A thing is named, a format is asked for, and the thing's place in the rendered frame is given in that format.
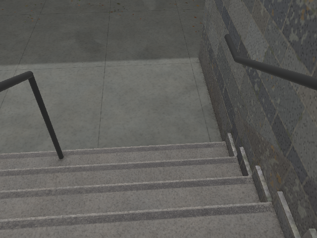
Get stairs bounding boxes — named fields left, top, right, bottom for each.
left=0, top=141, right=285, bottom=238

